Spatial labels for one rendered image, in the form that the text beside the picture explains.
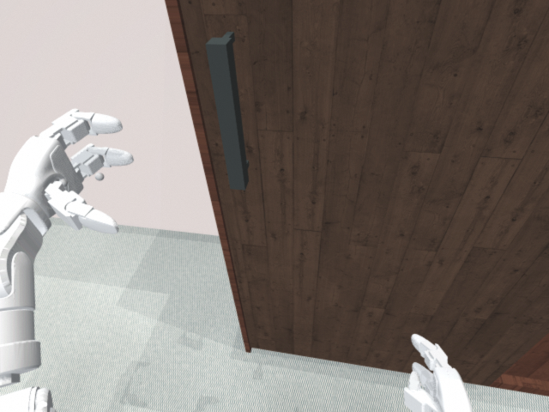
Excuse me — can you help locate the handle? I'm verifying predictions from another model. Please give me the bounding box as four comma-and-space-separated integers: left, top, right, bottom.
205, 32, 249, 191

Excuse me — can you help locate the robot left forearm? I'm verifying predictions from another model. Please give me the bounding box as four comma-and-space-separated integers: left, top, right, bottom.
0, 192, 51, 388

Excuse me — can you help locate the robot left upper arm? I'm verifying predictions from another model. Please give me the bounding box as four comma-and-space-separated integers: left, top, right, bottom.
0, 386, 57, 412

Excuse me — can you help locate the right robot hand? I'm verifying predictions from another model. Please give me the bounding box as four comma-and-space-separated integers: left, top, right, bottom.
404, 334, 473, 412

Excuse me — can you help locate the wardrobe door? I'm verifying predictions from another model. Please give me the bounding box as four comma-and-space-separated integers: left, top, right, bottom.
504, 333, 549, 381
179, 0, 549, 386

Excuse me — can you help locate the left robot hand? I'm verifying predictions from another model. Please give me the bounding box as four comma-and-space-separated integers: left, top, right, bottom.
4, 109, 134, 234

